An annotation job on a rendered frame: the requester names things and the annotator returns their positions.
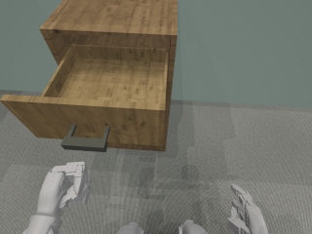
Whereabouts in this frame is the drawer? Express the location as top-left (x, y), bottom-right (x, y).
top-left (0, 44), bottom-right (169, 146)

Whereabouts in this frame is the handle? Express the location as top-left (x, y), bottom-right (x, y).
top-left (60, 124), bottom-right (110, 153)

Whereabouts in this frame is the left robot forearm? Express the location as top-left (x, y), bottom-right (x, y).
top-left (22, 214), bottom-right (62, 234)

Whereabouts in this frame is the left robot hand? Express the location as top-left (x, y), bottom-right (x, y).
top-left (36, 161), bottom-right (93, 217)

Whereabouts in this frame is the right robot hand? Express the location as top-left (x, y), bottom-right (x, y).
top-left (228, 184), bottom-right (269, 234)

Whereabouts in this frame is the right robot shin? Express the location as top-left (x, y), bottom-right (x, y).
top-left (183, 219), bottom-right (194, 224)

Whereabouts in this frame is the cabinet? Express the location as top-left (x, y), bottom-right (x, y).
top-left (39, 0), bottom-right (178, 152)

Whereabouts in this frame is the left robot thigh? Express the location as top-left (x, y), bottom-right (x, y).
top-left (116, 224), bottom-right (144, 234)

